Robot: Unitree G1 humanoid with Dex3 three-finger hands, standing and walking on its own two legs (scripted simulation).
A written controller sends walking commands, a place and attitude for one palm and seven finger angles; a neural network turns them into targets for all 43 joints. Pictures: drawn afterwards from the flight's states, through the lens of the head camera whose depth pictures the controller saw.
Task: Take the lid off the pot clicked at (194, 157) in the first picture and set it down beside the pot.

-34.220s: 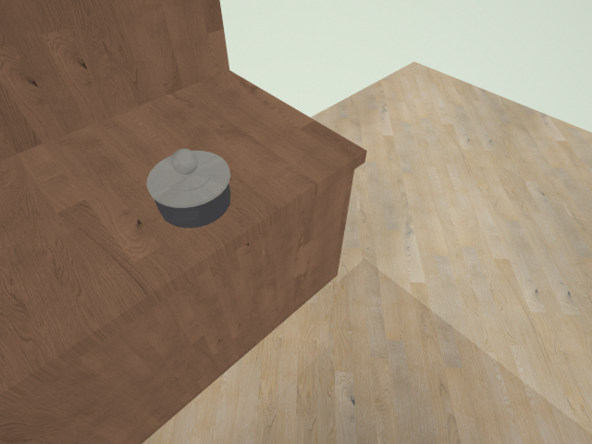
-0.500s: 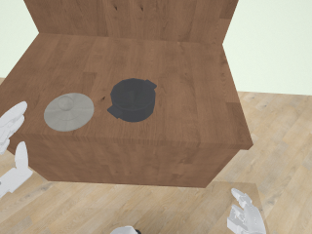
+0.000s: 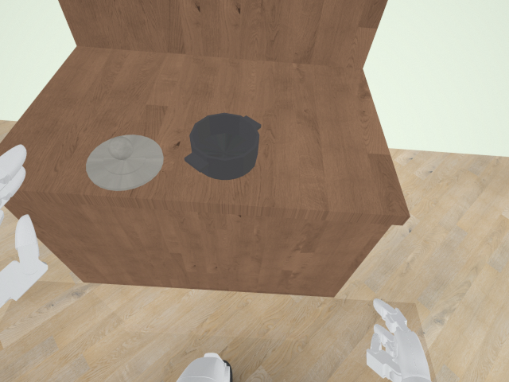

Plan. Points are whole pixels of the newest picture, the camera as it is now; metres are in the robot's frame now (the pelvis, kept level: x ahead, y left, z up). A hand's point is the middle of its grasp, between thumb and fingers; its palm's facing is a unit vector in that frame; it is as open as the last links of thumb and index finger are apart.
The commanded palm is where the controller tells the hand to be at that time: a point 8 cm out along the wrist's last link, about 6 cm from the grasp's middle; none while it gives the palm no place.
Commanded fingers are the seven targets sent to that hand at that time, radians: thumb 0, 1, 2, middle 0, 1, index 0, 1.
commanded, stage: step back with the hand held close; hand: left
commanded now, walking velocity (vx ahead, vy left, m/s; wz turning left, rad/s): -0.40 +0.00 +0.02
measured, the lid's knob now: (120, 148) +0.58 +0.34 -0.05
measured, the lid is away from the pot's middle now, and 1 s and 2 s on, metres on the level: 0.24 0.24 0.24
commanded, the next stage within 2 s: stop stepping back and stand still in 0.56 s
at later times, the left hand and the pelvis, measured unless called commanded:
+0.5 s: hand (10, 336) +0.13 +0.23 +0.19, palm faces +0.32 -0.86 -0.39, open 7.4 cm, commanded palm +0.08 +0.28 +0.20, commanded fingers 0.00 0.90 0.90 -0.20 -0.30 -0.20 -0.30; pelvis -0.06 +0.00 +0.01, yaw -1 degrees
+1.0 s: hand out of the picture +0.03 +0.23 +0.18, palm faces +0.31 -0.84 -0.44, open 7.4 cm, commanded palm -0.02 +0.28 +0.20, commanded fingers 0.00 0.90 0.90 -0.20 -0.30 -0.20 -0.30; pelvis -0.16 +0.00 +0.01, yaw -3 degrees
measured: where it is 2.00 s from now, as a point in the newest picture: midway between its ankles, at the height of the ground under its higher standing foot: outside the picture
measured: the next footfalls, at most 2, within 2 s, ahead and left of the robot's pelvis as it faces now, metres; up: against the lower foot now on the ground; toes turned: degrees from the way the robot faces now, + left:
right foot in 0.30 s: +0.02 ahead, -0.14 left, +0.00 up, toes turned -1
left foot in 0.56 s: +0.00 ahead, +0.13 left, +0.00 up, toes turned +1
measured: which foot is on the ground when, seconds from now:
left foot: down 0.00-0.36, up 0.38-0.54, down 0.56-0.82, up 0.84-1.00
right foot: down 0.00-0.20, up 0.22-0.28, down 0.30-0.56, up 0.58-0.78, down 0.80-1.00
